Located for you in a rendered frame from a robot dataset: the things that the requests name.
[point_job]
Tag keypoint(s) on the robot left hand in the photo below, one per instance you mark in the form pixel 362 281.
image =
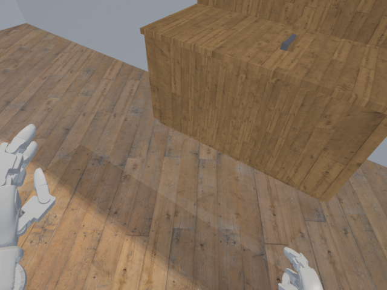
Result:
pixel 14 158

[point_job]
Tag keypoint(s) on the tap lever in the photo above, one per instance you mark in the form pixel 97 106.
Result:
pixel 285 44

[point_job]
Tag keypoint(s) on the robot right hand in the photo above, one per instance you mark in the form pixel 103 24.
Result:
pixel 306 279

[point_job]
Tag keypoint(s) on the counter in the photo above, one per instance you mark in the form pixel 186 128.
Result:
pixel 308 117

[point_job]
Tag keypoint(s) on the robot left forearm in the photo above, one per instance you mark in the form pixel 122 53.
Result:
pixel 12 275

